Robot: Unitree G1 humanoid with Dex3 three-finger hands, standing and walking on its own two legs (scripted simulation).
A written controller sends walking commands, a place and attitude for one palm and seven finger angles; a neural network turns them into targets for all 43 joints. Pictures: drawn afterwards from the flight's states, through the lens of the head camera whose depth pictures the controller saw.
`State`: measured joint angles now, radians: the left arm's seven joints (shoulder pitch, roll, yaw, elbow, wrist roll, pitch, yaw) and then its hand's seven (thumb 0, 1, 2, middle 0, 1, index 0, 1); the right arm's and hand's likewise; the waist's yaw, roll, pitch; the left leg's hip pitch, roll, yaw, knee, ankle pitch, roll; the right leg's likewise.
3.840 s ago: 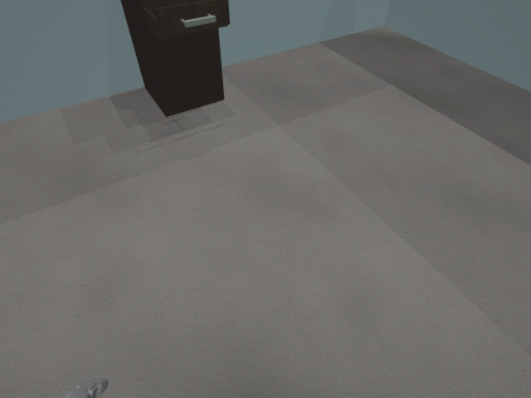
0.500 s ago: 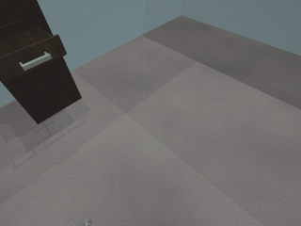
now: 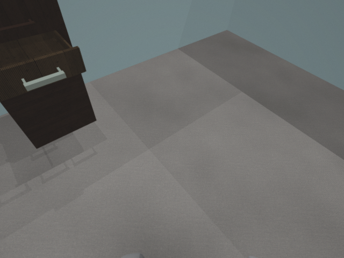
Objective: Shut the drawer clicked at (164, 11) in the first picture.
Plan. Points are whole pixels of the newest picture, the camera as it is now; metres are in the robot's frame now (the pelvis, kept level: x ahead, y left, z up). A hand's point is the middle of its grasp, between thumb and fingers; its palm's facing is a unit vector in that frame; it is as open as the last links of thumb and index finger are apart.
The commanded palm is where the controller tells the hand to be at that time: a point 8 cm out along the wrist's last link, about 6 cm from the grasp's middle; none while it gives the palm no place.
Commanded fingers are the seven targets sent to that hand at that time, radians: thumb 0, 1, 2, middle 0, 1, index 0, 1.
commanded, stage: walk to a spot facing it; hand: left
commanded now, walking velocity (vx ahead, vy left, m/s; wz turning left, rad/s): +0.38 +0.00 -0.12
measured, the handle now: (43, 77) +0.77 +0.64 -0.11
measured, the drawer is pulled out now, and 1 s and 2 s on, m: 0.21 0.21 0.21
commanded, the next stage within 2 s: turn to face it in 0.86 s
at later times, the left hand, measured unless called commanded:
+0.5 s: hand (147, 186) +0.34 +0.11 -0.15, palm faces -0.07 -0.97 -0.23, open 7.4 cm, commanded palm none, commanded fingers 0.00 0.90 0.90 -0.20 -0.30 -0.20 -0.30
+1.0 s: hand (148, 204) +0.29 +0.10 -0.18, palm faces +0.21 -0.97 -0.13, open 7.4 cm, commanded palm none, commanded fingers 0.00 0.90 0.90 -0.20 -0.30 -0.20 -0.30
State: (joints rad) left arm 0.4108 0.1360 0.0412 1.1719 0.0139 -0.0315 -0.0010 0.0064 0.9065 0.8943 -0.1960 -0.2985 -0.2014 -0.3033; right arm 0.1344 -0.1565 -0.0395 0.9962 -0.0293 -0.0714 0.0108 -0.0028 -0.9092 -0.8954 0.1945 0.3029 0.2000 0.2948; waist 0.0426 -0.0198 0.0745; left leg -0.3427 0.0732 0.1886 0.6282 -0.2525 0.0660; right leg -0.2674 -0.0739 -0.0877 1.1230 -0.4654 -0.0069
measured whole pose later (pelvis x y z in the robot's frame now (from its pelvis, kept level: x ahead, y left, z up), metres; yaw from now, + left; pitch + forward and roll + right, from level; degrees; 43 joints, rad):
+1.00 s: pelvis +0.41 -0.03 -0.01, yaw +5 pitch -1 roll -2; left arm 0.46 0.12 0.02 1.16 0.02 -0.06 0.02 0.00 0.91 0.89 -0.20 -0.30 -0.20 -0.30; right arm 0.10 -0.19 -0.05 0.99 -0.03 -0.03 0.03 0.00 -0.91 -0.90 0.19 0.30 0.20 0.29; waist 0.05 0.00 0.08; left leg -0.41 0.07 0.16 0.62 -0.15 0.06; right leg -0.03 -0.10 -0.29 0.63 -0.46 0.04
